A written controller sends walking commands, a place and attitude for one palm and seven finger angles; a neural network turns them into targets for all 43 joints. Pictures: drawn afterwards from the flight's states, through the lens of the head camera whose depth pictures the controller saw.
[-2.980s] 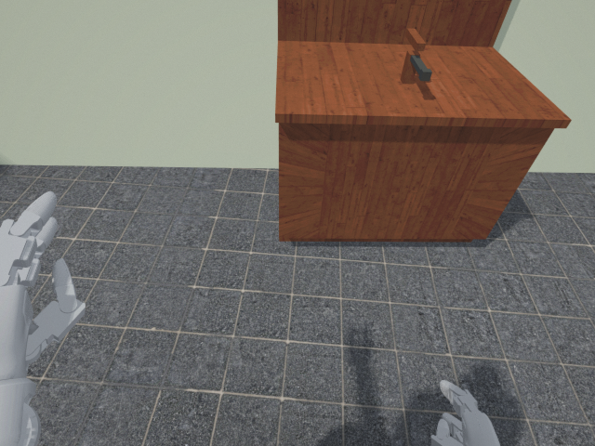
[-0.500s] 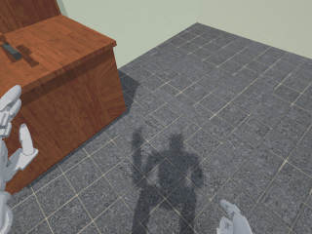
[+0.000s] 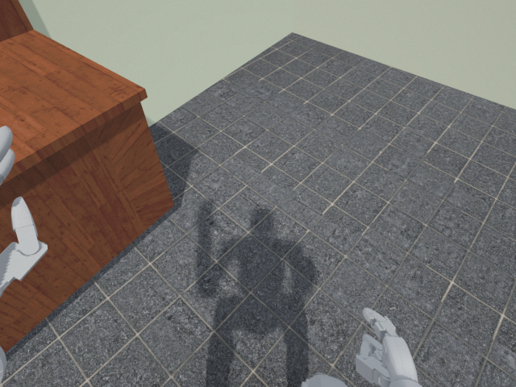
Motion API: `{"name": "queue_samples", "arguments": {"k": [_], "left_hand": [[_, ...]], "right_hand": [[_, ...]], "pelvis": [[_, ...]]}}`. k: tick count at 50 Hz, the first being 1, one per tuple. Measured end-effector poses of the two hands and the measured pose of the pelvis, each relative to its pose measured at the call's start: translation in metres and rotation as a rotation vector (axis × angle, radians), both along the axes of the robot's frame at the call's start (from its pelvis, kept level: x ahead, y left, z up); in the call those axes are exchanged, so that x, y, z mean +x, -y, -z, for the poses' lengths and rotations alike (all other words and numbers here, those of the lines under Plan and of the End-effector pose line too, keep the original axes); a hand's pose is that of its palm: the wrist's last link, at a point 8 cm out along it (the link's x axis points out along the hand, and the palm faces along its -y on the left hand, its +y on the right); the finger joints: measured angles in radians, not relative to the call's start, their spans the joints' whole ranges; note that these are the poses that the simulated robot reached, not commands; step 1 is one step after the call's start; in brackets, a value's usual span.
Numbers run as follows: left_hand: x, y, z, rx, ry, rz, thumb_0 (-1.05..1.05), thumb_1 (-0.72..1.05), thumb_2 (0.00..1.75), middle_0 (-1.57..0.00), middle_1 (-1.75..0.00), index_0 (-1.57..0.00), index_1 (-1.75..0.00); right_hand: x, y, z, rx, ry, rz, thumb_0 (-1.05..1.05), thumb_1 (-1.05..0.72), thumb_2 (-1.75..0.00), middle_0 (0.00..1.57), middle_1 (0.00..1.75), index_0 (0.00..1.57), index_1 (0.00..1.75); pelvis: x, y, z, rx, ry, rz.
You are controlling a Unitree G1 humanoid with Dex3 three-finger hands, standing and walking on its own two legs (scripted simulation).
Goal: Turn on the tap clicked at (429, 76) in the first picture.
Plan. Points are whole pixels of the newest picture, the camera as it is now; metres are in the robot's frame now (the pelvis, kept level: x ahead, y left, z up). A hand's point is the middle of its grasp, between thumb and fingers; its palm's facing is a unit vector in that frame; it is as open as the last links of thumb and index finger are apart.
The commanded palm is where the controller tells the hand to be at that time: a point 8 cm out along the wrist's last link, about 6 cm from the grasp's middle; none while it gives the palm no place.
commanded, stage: walk to a spot facing it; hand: left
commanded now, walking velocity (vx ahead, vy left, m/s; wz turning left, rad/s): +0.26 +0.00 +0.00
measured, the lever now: out of the picture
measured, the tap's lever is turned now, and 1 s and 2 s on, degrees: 0 0 0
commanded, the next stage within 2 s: turn to face it in 0.02 s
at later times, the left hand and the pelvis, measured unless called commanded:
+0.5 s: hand (76, 178) +0.32 +0.24 +0.18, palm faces +0.50 -0.75 -0.44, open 7.4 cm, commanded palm +0.25 +0.28 +0.18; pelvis +0.13 -0.02 -0.02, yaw +8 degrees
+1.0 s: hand (69, 241) +0.24 +0.22 +0.18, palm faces +0.71 -0.59 -0.38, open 7.4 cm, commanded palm +0.17 +0.24 +0.18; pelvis +0.14 -0.08 +0.01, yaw +24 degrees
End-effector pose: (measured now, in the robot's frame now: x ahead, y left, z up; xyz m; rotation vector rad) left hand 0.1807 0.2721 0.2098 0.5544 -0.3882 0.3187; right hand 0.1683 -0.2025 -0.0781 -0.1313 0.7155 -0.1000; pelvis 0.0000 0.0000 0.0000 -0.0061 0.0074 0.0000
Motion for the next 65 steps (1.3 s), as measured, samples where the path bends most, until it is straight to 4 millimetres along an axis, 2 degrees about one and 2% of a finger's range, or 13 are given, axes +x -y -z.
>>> {"name": "queue_samples", "arguments": {"k": [4, 9, 12, 17, 22, 27, 32, 37, 43, 52, 56, 60, 65], "left_hand": [[0.018, 0.015, 0.000, 0.041, -0.043, -0.039, 0.01, 0.89, 0.90, -0.21, -0.30, -0.21, -0.30], [0.048, 0.024, 0.017, -0.009, -0.058, -0.116, 0.01, 0.89, 0.90, -0.21, -0.30, -0.21, -0.30], [0.064, 0.027, 0.023, -0.050, -0.087, -0.129, 0.01, 0.89, 0.90, -0.21, -0.30, -0.21, -0.30], [0.082, 0.026, 0.018, -0.032, -0.093, -0.108, 0.02, 0.89, 0.90, -0.21, -0.30, -0.22, -0.30], [0.088, 0.009, 0.011, 0.007, 0.002, -0.102, 0.02, 0.88, 0.90, -0.21, -0.30, -0.22, -0.30], [0.094, -0.012, 0.011, 0.018, 0.036, -0.139, 0.01, 0.89, 0.90, -0.21, -0.30, -0.22, -0.30], [0.076, -0.008, 0.003, -0.018, 0.001, -0.190, 0.02, 0.89, 0.90, -0.21, -0.30, -0.21, -0.30], [0.047, 0.006, 0.002, -0.029, -0.058, -0.294, 0.02, 0.89, 0.90, -0.21, -0.30, -0.21, -0.30], [0.022, 0.026, 0.016, -0.095, -0.073, -0.443, 0.02, 0.89, 0.90, -0.21, -0.30, -0.21, -0.30], [-0.005, 0.032, 0.016, -0.118, -0.049, -0.484, 0.02, 0.89, 0.90, -0.21, -0.30, -0.21, -0.30], [-0.027, 0.026, 0.013, -0.074, 0.025, -0.475, 0.02, 0.89, 0.90, -0.21, -0.30, -0.21, -0.30], [-0.049, 0.022, 0.014, -0.058, 0.023, -0.500, 0.02, 0.89, 0.90, -0.21, -0.30, -0.21, -0.30], [-0.076, 0.041, 0.008, -0.072, 0.013, -0.533, 0.02, 0.89, 0.90, -0.20, -0.30, -0.21, -0.30]], "right_hand": [[0.017, 0.005, 0.017, 0.041, -0.041, -0.014, 0.01, -0.90, -0.90, 0.21, 0.30, 0.20, 0.30], [0.043, 0.034, 0.045, 0.009, -0.139, -0.046, 0.01, -0.90, -0.90, 0.21, 0.30, 0.20, 0.30], [0.059, 0.052, 0.039, -0.038, -0.177, -0.040, 0.01, -0.90, -0.90, 0.21, 0.30, 0.20, 0.30], [0.093, 0.071, 0.013, -0.128, -0.161, -0.027, 0.01, -0.91, -0.90, 0.20, 0.30, 0.20, 0.30], [0.136, 0.068, -0.001, -0.206, -0.081, -0.039, 0.01, -0.91, -0.90, 0.20, 0.30, 0.20, 0.30], [0.167, 0.036, -0.003, -0.138, -0.025, -0.089, 0.01, -0.91, -0.90, 0.20, 0.30, 0.20, 0.30], [0.182, 0.000, -0.008, -0.046, -0.001, -0.204, 0.01, -0.91, -0.90, 0.20, 0.30, 0.20, 0.30], [0.191, -0.015, 0.000, 0.008, -0.001, -0.314, 0.01, -0.90, -0.90, 0.20, 0.30, 0.20, 0.30], [0.200, -0.002, 0.019, 0.003, -0.040, -0.415, 0.01, -0.90, -0.90, 0.21, 0.30, 0.20, 0.30], [0.210, 0.031, -0.008, -0.150, -0.017, -0.408, 0.01, -0.90, -0.90, 0.20, 0.30, 0.20, 0.30], [0.212, 0.029, -0.012, -0.184, 0.044, -0.402, 0.01, -0.90, -0.90, 0.20, 0.30, 0.20, 0.30], [0.196, 0.016, -0.016, -0.130, 0.045, -0.437, 0.01, -0.91, -0.90, 0.20, 0.30, 0.20, 0.30], [0.172, 0.003, -0.010, -0.046, 0.021, -0.518, 0.01, -0.90, -0.90, 0.20, 0.30, 0.20, 0.30]], "pelvis": [[0.031, 0.016, 0.003, -0.001, 0.004, -0.006], [0.061, 0.031, 0.013, 0.011, 0.018, -0.040], [0.077, 0.034, 0.006, 0.020, 0.019, -0.062], [0.101, 0.035, -0.002, 0.036, 0.007, -0.098], [0.125, 0.021, 0.011, 0.024, 0.006, -0.118], [0.133, 0.020, 0.012, 0.000, 0.017, -0.173], [0.140, 0.028, 0.002, -0.037, 0.002, -0.225], [0.143, 0.045, 0.000, -0.045, 0.002, -0.280], [0.140, 0.072, 0.005, -0.006, 0.021, -0.343], [0.131, 0.079, -0.005, 0.045, -0.001, -0.446], [0.118, 0.072, 0.008, 0.023, 0.001, -0.470], [0.107, 0.079, 0.003, 0.013, 0.021, -0.494], [0.097, 0.091, -0.002, -0.009, 0.033, -0.524]]}}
